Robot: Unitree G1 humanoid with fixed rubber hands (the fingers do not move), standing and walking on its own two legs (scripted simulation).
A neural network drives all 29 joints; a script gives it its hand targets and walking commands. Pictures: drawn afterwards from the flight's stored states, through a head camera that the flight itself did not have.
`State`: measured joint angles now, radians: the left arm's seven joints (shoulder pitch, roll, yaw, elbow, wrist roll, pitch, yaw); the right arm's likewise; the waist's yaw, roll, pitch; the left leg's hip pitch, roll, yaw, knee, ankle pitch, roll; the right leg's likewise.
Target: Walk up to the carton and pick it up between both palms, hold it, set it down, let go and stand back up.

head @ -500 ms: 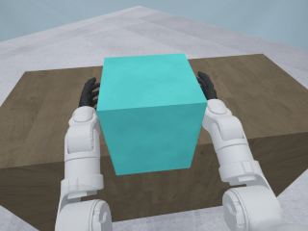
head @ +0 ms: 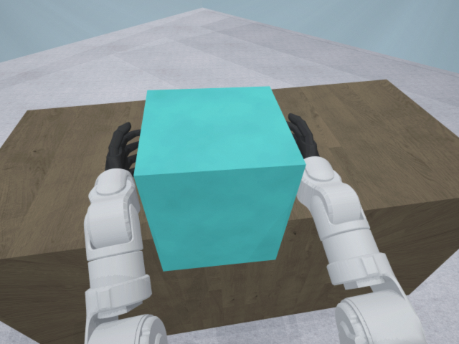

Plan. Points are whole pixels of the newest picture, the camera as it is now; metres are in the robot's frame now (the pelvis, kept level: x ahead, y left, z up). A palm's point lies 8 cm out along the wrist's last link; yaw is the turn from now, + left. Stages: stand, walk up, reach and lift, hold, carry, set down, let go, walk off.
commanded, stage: reach and lift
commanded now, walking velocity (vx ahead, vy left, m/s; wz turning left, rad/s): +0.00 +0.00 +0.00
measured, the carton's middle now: (215, 180) +0.37 +0.02 +0.12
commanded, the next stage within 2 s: hold in 0.18 s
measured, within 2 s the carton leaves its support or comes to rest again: neither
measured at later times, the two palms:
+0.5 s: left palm (124, 176) +0.34 +0.16 +0.18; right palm (312, 164) +0.35 -0.15 +0.17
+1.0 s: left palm (125, 175) +0.34 +0.16 +0.18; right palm (312, 166) +0.35 -0.15 +0.16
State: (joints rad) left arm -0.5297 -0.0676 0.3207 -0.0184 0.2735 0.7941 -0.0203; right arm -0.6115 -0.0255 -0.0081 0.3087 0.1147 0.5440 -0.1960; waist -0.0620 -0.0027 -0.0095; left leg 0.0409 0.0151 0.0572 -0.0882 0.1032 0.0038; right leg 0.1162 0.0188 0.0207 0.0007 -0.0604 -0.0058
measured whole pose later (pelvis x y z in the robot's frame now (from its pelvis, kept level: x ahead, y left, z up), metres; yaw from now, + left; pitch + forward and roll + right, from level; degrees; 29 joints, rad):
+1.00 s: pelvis +0.00 +0.00 +0.00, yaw -1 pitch -4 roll +0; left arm -0.47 -0.08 0.29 -0.15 0.28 0.86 -0.04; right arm -0.54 -0.04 0.03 0.17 0.15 0.59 -0.22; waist -0.07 0.00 0.03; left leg 0.07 0.01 0.07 -0.09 0.09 0.00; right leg 0.15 0.02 0.03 -0.01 -0.06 -0.01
